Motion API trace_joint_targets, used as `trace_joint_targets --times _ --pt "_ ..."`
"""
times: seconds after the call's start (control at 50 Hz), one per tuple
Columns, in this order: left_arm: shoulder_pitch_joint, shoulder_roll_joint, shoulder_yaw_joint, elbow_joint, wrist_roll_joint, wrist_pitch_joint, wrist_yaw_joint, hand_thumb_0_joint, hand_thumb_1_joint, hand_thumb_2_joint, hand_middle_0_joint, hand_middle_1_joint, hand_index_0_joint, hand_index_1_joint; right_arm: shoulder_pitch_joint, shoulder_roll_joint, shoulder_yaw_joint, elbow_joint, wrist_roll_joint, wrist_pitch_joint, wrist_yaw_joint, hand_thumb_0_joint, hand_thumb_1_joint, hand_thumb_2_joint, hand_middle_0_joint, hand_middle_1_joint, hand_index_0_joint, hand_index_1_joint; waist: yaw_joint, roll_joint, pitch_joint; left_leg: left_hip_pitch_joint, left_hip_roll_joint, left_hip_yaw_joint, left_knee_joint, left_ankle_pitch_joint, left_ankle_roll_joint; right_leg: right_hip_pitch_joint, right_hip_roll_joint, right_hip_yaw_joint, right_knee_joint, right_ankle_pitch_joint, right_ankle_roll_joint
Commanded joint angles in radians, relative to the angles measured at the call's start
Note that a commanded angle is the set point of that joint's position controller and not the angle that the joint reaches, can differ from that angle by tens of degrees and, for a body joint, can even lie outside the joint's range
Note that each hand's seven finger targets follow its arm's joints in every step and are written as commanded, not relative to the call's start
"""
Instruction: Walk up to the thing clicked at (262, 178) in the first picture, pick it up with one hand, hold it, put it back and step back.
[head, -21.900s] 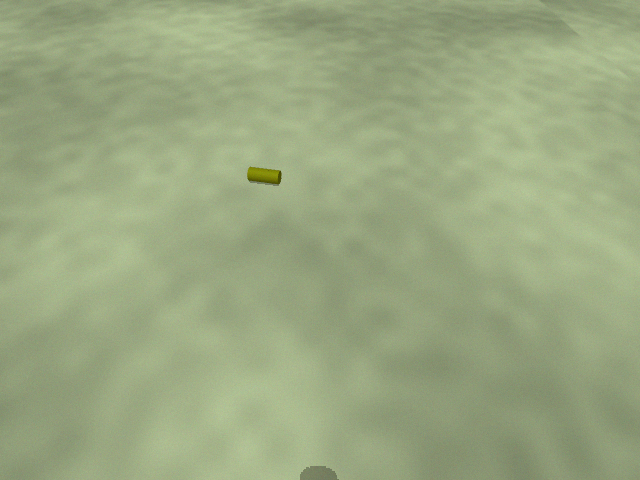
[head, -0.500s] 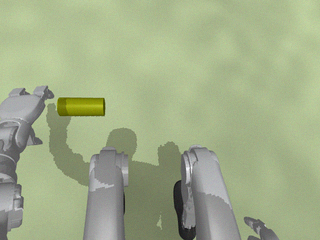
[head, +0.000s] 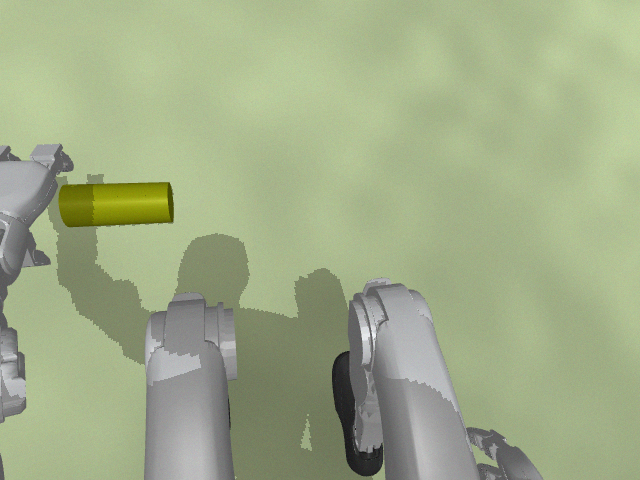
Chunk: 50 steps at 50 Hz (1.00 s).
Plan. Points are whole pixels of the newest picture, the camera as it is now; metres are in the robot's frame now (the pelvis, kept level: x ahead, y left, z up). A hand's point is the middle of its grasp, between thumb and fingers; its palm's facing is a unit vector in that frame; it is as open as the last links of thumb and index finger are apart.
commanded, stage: rise first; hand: left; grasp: from above
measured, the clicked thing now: (120, 204) +0.49 +0.29 -0.31
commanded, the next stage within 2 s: approach in 1.76 s
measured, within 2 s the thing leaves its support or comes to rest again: neither
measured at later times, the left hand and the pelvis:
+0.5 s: hand (43, 212) +0.43 +0.34 -0.18, palm faces -0.45 -0.08 -0.89, open 13.9 cm; pelvis +0.00 +0.00 -0.01, yaw -1 degrees
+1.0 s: hand (57, 207) +0.44 +0.33 -0.19, palm faces -0.44 -0.08 -0.89, open 14.2 cm; pelvis +0.00 +0.00 -0.02, yaw -2 degrees
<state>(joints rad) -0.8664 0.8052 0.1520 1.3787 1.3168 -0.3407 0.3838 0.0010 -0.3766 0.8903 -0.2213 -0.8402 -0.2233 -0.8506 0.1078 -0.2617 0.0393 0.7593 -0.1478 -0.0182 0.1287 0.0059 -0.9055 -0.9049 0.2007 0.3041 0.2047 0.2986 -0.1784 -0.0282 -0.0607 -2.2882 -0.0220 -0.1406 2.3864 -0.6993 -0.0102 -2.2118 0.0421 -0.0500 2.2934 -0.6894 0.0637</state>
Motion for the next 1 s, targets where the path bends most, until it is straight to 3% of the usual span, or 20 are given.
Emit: trace_joint_targets --times 0.0,0.2,0.24,0.26,0.38,0.42,0.58,0.78,0.94,0.98 --pt "-0.261 0.299 0.058 -0.141 -0.027 0.006 0.041 0.0 -0.42 0.907 -0.183 -0.88 -0.179 -0.882 0.197 -0.252 -0.079 -0.013 -0.002 -0.004 -0.009 0.0 -0.908 -0.903 0.2 0.3 0.2 0.3 0.007 0.307 -0.682 0.579 0.001 0.088 -0.262 0.216 0.038 0.28 0.009 -0.1 -0.205 0.215 -0.091" --pt "-0.268 0.324 0.065 -0.153 -0.044 0.008 0.038 0.0 -0.461 0.937 -0.129 -0.955 -0.135 -0.948 0.202 -0.253 -0.074 -0.02 -0.006 0.005 -0.005 0.0 -0.906 -0.902 0.2 0.3 0.2 0.3 -0.005 0.282 -0.676 0.519 0.003 0.094 -0.229 0.218 0.045 0.319 0.017 -0.097 -0.207 0.236 -0.09" --pt "-0.273 0.33 0.067 -0.141 -0.042 0.005 0.04 0.0 -0.55 1.029 -0.116 -0.92 -0.084 -0.952 0.203 -0.255 -0.066 -0.019 -0.011 0.005 -0.004 0.0 -0.908 -0.903 0.2 0.3 0.2 0.3 -0.008 0.295 -0.659 0.503 0.002 0.096 -0.228 0.203 0.044 0.315 0.016 -0.097 -0.203 0.223 -0.09" --pt "-0.263 0.315 0.062 -0.143 -0.043 0.004 0.037 0.0 -0.51 0.979 -0.108 -0.972 -0.105 -0.975 0.206 -0.253 -0.066 -0.02 -0.013 0.004 -0.005 0.0 -0.907 -0.902 0.199 0.3 0.2 0.3 -0.006 0.299 -0.67 0.517 0.002 0.094 -0.23 0.206 0.042 0.315 0.018 -0.1 -0.205 0.224 -0.091" --pt "-0.252 0.309 0.055 -0.133 -0.037 0.015 0.041 0.0 -0.531 1.0 -0.091 -0.982 -0.086 -0.987 0.209 -0.265 -0.072 -0.02 0.0 0.01 -0.003 0.0 -0.906 -0.902 0.199 0.3 0.2 0.3 -0.009 0.324 -0.671 0.574 0.007 0.073 -0.245 0.247 0.032 0.271 0.016 -0.113 -0.185 0.245 -0.094" --pt "-0.26 0.294 0.05 -0.135 -0.039 0.016 0.042 0.0 -0.545 1.011 -0.081 -0.992 -0.075 -0.998 0.219 -0.264 -0.065 -0.022 -0.006 0.009 0.001 0.0 -0.906 -0.902 0.199 0.3 0.2 0.3 -0.022 0.325 -0.658 0.562 0.005 0.074 -0.24 0.254 0.034 0.283 0.015 -0.115 -0.185 0.256 -0.091" --pt "-0.307 0.32 0.055 -0.118 -0.031 0.014 0.058 0.0 -0.562 1.028 -0.069 -1.001 -0.061 -1.008 0.216 -0.273 -0.057 -0.024 -0.003 0.004 0.002 0.0 -0.905 -0.902 0.2 0.3 0.2 0.3 -0.038 0.337 -0.652 0.553 0.008 0.075 -0.226 0.232 0.035 0.269 0.018 -0.117 -0.181 0.243 -0.09" --pt "-0.342 0.322 0.025 -0.043 -0.015 0.02 0.065 0.0 -0.571 1.038 -0.069 -1.004 -0.058 -1.015 0.208 -0.278 -0.034 -0.029 -0.006 -0.01 0.003 0.0 -0.905 -0.902 0.2 0.3 0.2 0.3 -0.067 0.331 -0.591 0.497 0.006 0.066 -0.226 0.149 0.038 0.229 0.02 -0.13 -0.181 0.182 -0.094" --pt "-0.334 0.366 0.044 -0.041 -0.02 0.019 0.068 0.0 -0.574 1.04 -0.071 -1.004 -0.06 -1.015 0.211 -0.282 -0.017 -0.027 -0.011 -0.016 0.0 0.0 -0.907 -0.902 0.2 0.3 0.2 0.3 -0.057 0.335 -0.62 0.5 0.006 0.074 -0.206 0.178 0.038 0.266 0.024 -0.125 -0.176 0.209 -0.092" --pt "-0.349 0.375 0.044 -0.052 -0.02 0.015 0.069 0.0 -0.572 1.038 -0.07 -0.999 -0.059 -1.01 0.214 -0.286 -0.018 -0.03 -0.013 -0.017 0.002 0.0 -0.905 -0.902 0.2 0.3 0.2 0.3 -0.068 0.356 -0.622 0.502 0.005 0.068 -0.209 0.173 0.035 0.254 0.023 -0.128 -0.17 0.203 -0.094"
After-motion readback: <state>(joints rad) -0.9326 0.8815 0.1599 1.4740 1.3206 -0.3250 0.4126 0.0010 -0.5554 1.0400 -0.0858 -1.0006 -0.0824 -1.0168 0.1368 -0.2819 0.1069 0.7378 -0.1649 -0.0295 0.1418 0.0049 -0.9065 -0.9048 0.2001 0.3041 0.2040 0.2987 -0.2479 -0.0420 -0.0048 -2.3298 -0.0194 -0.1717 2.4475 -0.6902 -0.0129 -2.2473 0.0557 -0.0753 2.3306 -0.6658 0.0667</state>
